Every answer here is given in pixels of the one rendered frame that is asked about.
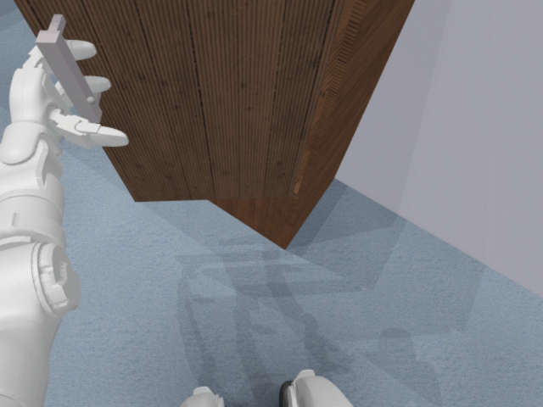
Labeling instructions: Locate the left robot upper arm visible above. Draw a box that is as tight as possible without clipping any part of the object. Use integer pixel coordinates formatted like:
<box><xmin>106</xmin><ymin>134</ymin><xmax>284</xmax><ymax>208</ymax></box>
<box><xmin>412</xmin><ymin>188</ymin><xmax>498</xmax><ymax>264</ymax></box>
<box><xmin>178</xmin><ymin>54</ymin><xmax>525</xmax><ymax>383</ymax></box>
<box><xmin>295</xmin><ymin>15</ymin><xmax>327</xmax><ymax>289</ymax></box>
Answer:
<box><xmin>0</xmin><ymin>242</ymin><xmax>81</xmax><ymax>407</ymax></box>

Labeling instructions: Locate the handle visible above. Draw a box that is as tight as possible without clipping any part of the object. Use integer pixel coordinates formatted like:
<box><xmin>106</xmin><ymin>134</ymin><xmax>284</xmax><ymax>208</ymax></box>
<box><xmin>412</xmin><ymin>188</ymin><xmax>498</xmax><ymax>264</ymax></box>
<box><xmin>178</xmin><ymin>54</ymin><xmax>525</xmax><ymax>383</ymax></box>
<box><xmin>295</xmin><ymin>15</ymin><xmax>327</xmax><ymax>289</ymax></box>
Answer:
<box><xmin>35</xmin><ymin>14</ymin><xmax>103</xmax><ymax>123</ymax></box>

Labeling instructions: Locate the robot left shin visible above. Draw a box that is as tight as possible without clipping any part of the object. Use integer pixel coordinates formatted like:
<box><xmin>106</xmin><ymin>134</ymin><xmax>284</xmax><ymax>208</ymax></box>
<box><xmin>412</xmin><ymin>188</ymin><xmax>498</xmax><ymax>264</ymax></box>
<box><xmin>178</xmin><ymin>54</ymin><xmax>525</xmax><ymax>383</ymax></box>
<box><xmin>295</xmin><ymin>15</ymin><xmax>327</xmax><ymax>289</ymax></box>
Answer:
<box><xmin>193</xmin><ymin>387</ymin><xmax>212</xmax><ymax>395</ymax></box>

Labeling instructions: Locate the robot left forearm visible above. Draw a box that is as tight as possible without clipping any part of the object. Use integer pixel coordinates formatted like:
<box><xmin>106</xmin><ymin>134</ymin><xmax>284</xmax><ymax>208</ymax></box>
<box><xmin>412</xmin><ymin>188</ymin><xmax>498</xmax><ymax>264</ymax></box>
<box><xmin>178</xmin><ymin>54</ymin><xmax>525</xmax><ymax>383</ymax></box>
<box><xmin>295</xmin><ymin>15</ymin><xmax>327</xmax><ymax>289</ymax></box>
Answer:
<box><xmin>0</xmin><ymin>122</ymin><xmax>66</xmax><ymax>251</ymax></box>

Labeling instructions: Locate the right robot thigh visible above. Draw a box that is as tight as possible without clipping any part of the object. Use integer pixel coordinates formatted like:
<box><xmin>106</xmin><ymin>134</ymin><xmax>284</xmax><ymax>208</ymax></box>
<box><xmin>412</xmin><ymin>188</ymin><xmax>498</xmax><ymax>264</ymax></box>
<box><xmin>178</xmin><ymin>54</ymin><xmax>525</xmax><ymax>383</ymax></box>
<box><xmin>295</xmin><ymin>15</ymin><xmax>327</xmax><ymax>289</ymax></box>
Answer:
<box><xmin>288</xmin><ymin>376</ymin><xmax>354</xmax><ymax>407</ymax></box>

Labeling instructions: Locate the cupboard door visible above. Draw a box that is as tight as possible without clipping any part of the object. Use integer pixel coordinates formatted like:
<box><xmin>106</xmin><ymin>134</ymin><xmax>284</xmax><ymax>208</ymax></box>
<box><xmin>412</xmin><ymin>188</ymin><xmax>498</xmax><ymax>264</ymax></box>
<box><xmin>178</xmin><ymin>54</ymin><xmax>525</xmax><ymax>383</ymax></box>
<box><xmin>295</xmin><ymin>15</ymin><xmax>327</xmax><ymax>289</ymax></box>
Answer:
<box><xmin>14</xmin><ymin>0</ymin><xmax>345</xmax><ymax>202</ymax></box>

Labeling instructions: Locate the robot left hand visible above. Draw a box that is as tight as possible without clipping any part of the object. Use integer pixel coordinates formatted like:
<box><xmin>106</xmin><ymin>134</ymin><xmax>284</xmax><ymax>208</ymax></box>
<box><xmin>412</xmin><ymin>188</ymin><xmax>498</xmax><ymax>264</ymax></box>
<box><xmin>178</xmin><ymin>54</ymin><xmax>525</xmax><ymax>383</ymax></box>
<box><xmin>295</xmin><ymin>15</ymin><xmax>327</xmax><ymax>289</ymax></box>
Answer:
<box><xmin>9</xmin><ymin>39</ymin><xmax>129</xmax><ymax>149</ymax></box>

